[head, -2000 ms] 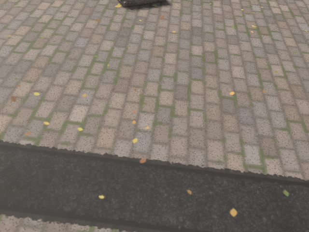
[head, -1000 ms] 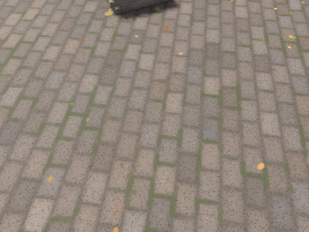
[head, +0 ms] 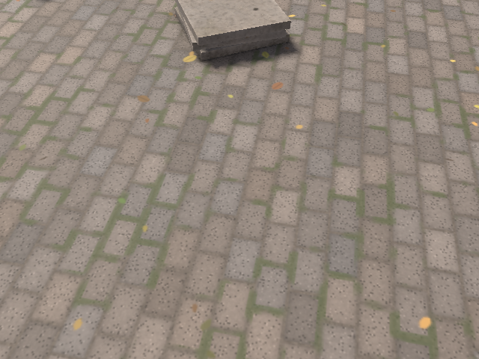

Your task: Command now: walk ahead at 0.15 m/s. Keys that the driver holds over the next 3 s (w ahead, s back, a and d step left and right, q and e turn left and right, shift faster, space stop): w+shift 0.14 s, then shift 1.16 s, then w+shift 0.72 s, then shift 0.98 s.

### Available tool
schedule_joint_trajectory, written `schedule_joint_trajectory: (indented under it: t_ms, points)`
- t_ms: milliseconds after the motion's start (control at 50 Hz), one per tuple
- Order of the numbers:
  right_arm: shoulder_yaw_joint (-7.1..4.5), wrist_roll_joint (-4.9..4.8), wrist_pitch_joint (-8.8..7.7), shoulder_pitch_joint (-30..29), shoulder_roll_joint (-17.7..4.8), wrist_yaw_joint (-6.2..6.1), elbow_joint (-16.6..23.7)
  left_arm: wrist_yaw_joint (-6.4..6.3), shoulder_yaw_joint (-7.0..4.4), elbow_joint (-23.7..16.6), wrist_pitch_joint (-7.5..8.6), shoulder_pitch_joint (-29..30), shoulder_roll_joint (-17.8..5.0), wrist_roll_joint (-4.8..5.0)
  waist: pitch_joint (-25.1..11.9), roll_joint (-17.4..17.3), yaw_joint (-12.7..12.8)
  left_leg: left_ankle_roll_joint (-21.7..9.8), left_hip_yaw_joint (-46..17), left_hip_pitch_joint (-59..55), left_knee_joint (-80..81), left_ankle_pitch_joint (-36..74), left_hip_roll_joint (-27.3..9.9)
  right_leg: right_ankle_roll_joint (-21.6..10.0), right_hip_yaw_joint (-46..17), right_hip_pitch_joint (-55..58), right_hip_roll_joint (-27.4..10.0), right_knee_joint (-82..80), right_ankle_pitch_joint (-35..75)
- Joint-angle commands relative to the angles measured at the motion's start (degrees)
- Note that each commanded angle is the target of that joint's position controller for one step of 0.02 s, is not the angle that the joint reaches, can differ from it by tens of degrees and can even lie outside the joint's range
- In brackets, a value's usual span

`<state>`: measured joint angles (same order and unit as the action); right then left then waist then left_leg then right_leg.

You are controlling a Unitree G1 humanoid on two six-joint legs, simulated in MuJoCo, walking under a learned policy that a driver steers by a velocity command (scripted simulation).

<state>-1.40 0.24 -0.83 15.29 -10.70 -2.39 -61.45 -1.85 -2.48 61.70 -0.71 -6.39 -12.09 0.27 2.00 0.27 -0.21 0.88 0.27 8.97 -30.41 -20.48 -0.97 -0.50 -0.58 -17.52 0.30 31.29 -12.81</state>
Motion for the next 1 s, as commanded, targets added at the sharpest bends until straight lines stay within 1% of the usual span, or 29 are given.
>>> schedule_joint_trajectory:
  t_ms: [20, 40, 60, 80, 100, 120, 140, 160, 180, 220, 240, 260, 280, 300, 320, 360, 400, 460, 520, 560, 580, 600, 620, 640, 660, 680, 720, 840, 1000]
  points:
    - [-1.56, -0.74, 0.00, 5.93, -6.87, -0.24, 0.29, -0.05, -1.55, -0.29, 0.30, -2.65, -6.73, 0.91, -1.07, -2.44, 0.04, -4.24, -1.86, 7.79, 7.86, -17.39, -1.08, -3.47, 0.51, 4.25, 0.73, -2.31, -21.65]
    - [-1.98, -1.20, -0.32, 6.90, -8.16, -0.25, 1.00, 0.15, -1.83, -1.23, 0.91, -1.02, -7.65, 1.18, 2.66, -2.60, -0.90, -6.48, -5.49, 8.91, 10.09, -27.94, -3.23, -3.82, -0.71, -1.69, 0.10, -1.96, -30.18]
    - [-2.43, -1.69, -1.25, 9.48, -9.69, -0.26, 0.96, 0.48, -1.69, -3.54, 2.19, 3.13, -7.08, 1.65, 6.07, -4.48, -2.84, -9.30, -11.96, 6.54, 14.45, -32.25, -7.61, -3.34, -0.62, -8.57, -0.40, 0.00, -28.62]
    - [-3.16, -2.19, -2.44, 10.70, -11.62, -0.24, 0.82, 0.98, -1.18, -6.03, 3.85, 8.12, -4.90, 2.10, 8.64, -8.80, -4.05, -12.07, -20.28, 2.35, 20.44, -31.20, -14.00, -2.04, 2.46, -14.69, -0.21, 5.67, -16.81]
    - [-3.92, -2.07, -3.41, 9.06, -12.91, -0.24, 0.99, 1.57, -1.07, -6.84, 5.13, 9.33, -3.91, 2.16, 9.68, -12.70, -3.47, -14.43, -27.01, 0.26, 23.62, -27.12, -19.78, -2.48, 2.89, -17.71, -1.53, 11.75, -7.69]
    - [-3.79, -1.44, -4.10, 9.06, -11.43, -0.09, 1.61, 2.03, -1.46, -7.17, 5.91, 9.59, -5.08, 1.89, 8.88, -10.99, -3.52, -14.98, -28.30, -1.65, 24.20, -23.34, -21.45, -3.20, 0.94, -20.91, -3.65, 16.73, -8.92]
    - [-3.47, -1.27, -4.68, 7.96, -10.01, 0.23, 2.63, 2.37, -1.48, -7.42, 6.46, 8.62, -4.86, 2.11, 8.33, -9.68, -2.64, -14.32, -26.79, -3.63, 23.76, -20.38, -21.04, -3.87, 0.20, -23.10, -4.84, 19.15, -10.21]
    - [-3.59, -1.58, -4.64, 7.79, -10.11, 0.61, 2.70, 2.61, -1.40, -6.38, 6.72, 5.66, -4.42, 2.21, 7.29, -9.15, -1.63, -13.04, -23.13, -4.22, 22.51, -17.05, -19.04, -4.54, 0.48, -20.52, -5.07, 14.94, -13.25]
    - [-3.57, -1.94, -4.27, 6.48, -9.88, 0.82, 3.05, 2.79, -1.41, -5.76, 6.97, 4.17, -4.18, 2.18, 7.40, -8.37, -0.56, -10.89, -17.21, -1.92, 20.53, -11.05, -15.43, -4.60, 2.31, -14.16, -3.99, 7.66, -13.35]
    - [-3.68, -1.46, -2.98, 5.23, -10.48, 1.04, 3.63, 2.73, -2.32, -2.07, 6.67, -2.37, -4.59, 1.43, 4.03, -7.25, 2.23, -7.91, -7.77, 6.12, 12.16, 2.33, -8.56, -2.31, 8.99, 4.97, 2.59, -1.45, -0.83]
    - [-3.72, -1.25, -2.81, 5.09, -11.22, 0.90, 3.97, 2.54, -3.28, -0.45, 6.08, -7.84, -6.33, 1.28, 0.54, -6.99, 4.51, -6.64, -5.70, 9.14, 6.35, 13.37, -7.29, -2.02, 8.18, 13.33, 3.15, -1.46, 3.05]
    - [-3.17, -1.03, -2.89, 3.71, -9.42, 0.72, 4.76, 2.13, -4.45, 0.60, 5.67, -14.49, -9.99, 1.10, -3.04, -0.40, 7.51, -3.23, -0.79, 13.54, -8.20, 17.57, -3.34, -4.20, -1.45, 20.63, -3.71, -5.25, 4.86]
    - [-1.72, -0.47, -3.75, 5.53, -3.69, 0.15, 6.44, 1.95, -5.67, 1.36, 5.25, -21.37, -17.75, 0.50, -9.09, 17.59, 8.20, 1.38, 3.78, 26.66, -28.56, -2.08, 3.71, -13.49, -25.10, 30.70, -19.27, -12.57, 16.37]
    - [-2.06, -1.43, -4.40, 5.58, -4.27, 0.05, 6.32, 2.14, -4.13, 1.76, 5.74, -20.91, -14.11, -0.11, -10.65, 14.66, 6.87, 1.52, -3.97, 29.41, -41.29, -14.37, 3.17, -18.40, -35.24, 28.38, -24.57, -15.72, 22.59]
    - [-2.45, -2.61, -4.64, 4.09, -5.77, 0.33, 6.62, 2.03, -2.97, 0.25, 6.29, -15.48, -11.13, -0.04, -5.74, 9.49, 4.65, 0.13, -5.58, 32.28, -46.49, -12.67, 0.18, -17.48, -28.00, 23.95, -23.85, -13.63, 26.14]
    - [-3.06, -1.74, -4.18, 1.65, -6.52, 0.37, 6.49, 2.31, -1.60, -2.07, 6.31, -7.52, -7.80, -0.15, -2.19, 4.17, 1.86, -1.61, -3.20, 30.02, -41.51, -5.09, -3.86, -12.68, -14.08, 15.39, -17.89, -13.60, 29.96]
    - [-3.56, -1.34, -3.13, 2.00, -6.14, 0.25, 6.49, 1.90, -0.63, -1.72, 5.79, -6.84, -5.67, -0.69, -1.46, 5.00, 0.14, -2.00, -1.84, 24.17, -33.54, -0.77, -4.47, -10.25, -7.75, 10.61, -14.06, -15.23, 32.04]
    - [-2.55, -1.04, -2.36, -1.03, -2.66, 0.27, 7.50, 0.67, -0.21, -1.41, 5.38, -5.54, -7.11, -1.59, -2.23, 4.56, -1.44, -0.76, -0.52, 16.27, -15.69, 3.67, -3.30, -10.47, -2.01, 6.81, -11.32, -14.27, 38.99]
    - [-2.38, -1.03, -1.36, -3.82, -4.20, 0.38, 7.90, 0.23, -0.89, -0.99, 4.62, -6.08, -10.20, -0.63, -5.14, 5.63, -0.71, -0.02, 1.19, 9.42, -6.67, 9.30, -1.23, -11.26, -2.35, 6.76, -12.36, -13.07, 40.42]
    - [-2.59, -0.79, -0.69, -3.50, -5.04, 0.52, 7.23, 0.35, -0.66, -0.78, 4.21, -4.87, -9.06, 0.54, -4.60, 4.74, -1.93, -1.27, 1.64, 3.93, -0.03, 15.93, -0.57, -9.96, -2.44, 4.79, -11.75, -11.65, 33.58]
    - [-2.92, -0.18, -0.46, -3.41, -6.05, 0.47, 6.85, 0.49, -0.52, -0.33, 4.12, -5.61, -8.17, 1.01, -3.99, 3.53, -2.18, -2.44, 1.26, 1.26, 3.72, 19.28, -0.47, -8.38, -2.48, 4.01, -10.19, -10.57, 27.09]
    - [-3.54, 0.42, -0.30, -3.09, -8.45, 0.24, 6.78, 0.67, -0.36, 0.43, 4.13, -7.94, -7.02, 0.57, -3.79, 0.62, -1.74, -3.74, -1.65, -2.37, 5.94, 28.81, -3.10, -6.04, -1.80, 2.76, -7.95, -8.89, 18.64]
    - [-4.01, 0.47, -0.17, -3.12, -11.20, -0.05, 7.24, 0.76, -0.20, 0.60, 4.22, -10.50, -5.75, -0.81, -4.90, -3.58, 0.56, -5.43, -5.45, -6.57, 4.28, 40.62, -7.21, -3.61, 0.65, 0.41, -4.04, -6.10, 6.82]
    - [-3.47, 0.40, -0.16, -5.33, -10.08, 0.09, 6.84, 0.48, 0.43, 1.99, 3.77, -16.78, -1.96, -1.02, -6.78, -9.74, 4.37, -10.16, -8.01, -7.31, 2.61, 40.67, -10.27, -1.55, 2.11, -0.49, -1.97, -6.35, -3.77]
    - [-3.09, -0.32, -0.19, -7.42, -7.12, 0.68, 7.01, 0.00, 0.43, 2.21, 2.99, -15.61, -2.58, -1.01, -5.40, -8.52, 3.33, -10.46, -8.53, -3.97, 3.35, 32.96, -9.16, -0.46, 2.56, 1.32, -1.66, -7.00, -5.32]
    - [-3.02, -0.60, -0.21, -9.01, -6.35, 1.03, 7.07, -0.22, 0.12, 1.73, 2.27, -13.34, -4.32, -0.80, -3.47, -6.78, 2.78, -8.83, -7.22, -1.53, 3.60, 28.11, -7.03, -0.14, 2.85, 1.42, -1.31, -7.40, -4.72]
    - [-3.15, -0.37, -0.65, -9.94, -6.79, 1.34, 7.15, -0.53, -0.03, 1.82, 1.37, -12.14, -5.41, -0.53, -3.23, -3.73, 2.08, -7.06, -5.23, -0.96, 2.25, 29.69, -4.94, -0.30, 2.61, 1.73, -1.54, -6.89, -0.49]
    - [-3.35, -0.59, -0.70, -9.50, -6.68, 1.08, 5.16, -0.30, 0.12, 2.38, 1.25, -11.46, -5.18, -0.44, -6.29, -1.26, 1.40, -7.18, -3.53, -3.09, -0.29, 36.87, -3.82, -0.26, 2.09, 5.43, -2.76, -6.04, 8.08]
    - [-3.32, -0.58, 0.44, -10.64, -6.22, 0.78, 3.60, -0.48, 0.41, 3.20, 0.72, -12.15, -4.31, -0.52, -3.33, -0.14, 1.32, -6.15, -2.33, -1.12, 0.76, 29.11, -2.62, -0.43, 2.21, 4.80, -2.97, -7.00, 4.78]
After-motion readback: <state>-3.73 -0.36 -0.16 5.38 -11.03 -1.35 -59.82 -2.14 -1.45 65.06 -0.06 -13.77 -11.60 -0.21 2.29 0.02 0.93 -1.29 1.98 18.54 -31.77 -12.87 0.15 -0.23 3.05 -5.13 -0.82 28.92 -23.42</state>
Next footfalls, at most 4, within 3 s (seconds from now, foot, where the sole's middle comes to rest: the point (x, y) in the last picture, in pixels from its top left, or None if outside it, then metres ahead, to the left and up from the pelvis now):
0.60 left None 0.25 0.07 -0.77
1.64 left None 0.37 0.14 -0.77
2.14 right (258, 259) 0.82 -0.03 -0.77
2.58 left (195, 221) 0.97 0.18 -0.77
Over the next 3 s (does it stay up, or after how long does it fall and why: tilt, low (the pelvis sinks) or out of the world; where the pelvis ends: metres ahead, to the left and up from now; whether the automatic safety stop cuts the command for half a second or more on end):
stays up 0.86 0.08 0.00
